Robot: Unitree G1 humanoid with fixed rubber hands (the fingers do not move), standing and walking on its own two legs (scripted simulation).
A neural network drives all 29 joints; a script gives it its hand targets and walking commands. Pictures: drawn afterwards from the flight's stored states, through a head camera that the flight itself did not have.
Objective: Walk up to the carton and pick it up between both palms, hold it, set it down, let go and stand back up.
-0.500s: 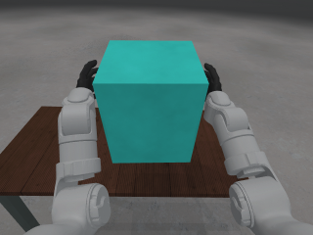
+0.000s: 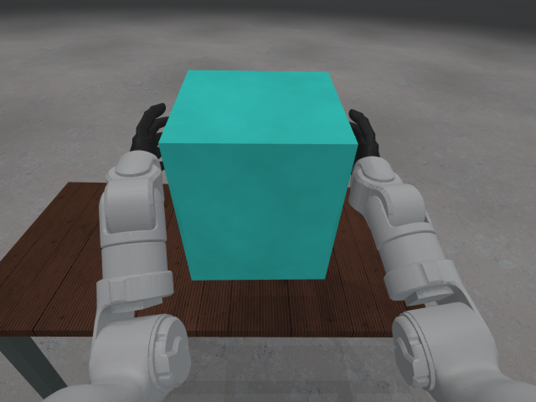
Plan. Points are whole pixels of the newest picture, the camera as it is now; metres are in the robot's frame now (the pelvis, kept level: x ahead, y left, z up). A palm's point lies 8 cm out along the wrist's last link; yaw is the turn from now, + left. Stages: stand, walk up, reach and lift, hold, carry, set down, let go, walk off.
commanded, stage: hold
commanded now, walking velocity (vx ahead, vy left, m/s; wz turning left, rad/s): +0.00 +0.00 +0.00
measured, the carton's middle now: (258, 177) +0.39 +0.00 +0.21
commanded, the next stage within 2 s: none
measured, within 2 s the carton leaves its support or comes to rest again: neither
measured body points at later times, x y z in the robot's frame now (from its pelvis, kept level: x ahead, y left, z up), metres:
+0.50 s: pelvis +0.00 +0.00 +0.00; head -0.08 +0.02 +0.44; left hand +0.37 +0.15 +0.26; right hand +0.37 -0.15 +0.25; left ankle +0.03 +0.15 -0.75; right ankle +0.01 -0.12 -0.75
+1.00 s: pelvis +0.00 +0.00 +0.00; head -0.08 +0.01 +0.44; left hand +0.37 +0.15 +0.26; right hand +0.37 -0.15 +0.24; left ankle +0.03 +0.15 -0.75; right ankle +0.01 -0.12 -0.75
